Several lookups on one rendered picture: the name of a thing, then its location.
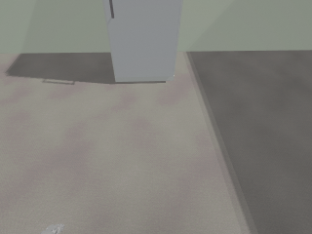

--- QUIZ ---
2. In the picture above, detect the left robot hand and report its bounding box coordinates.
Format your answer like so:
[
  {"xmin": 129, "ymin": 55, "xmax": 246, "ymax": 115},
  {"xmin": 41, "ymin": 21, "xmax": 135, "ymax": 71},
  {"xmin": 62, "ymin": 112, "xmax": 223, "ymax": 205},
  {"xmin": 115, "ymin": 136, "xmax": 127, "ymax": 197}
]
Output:
[{"xmin": 40, "ymin": 223, "xmax": 65, "ymax": 234}]

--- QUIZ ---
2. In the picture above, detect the fridge door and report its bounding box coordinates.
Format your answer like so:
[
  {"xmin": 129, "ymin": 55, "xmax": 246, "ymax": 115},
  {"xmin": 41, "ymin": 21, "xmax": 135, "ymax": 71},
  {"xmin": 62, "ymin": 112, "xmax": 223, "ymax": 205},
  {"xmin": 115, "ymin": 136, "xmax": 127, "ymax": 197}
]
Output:
[{"xmin": 104, "ymin": 0, "xmax": 181, "ymax": 78}]

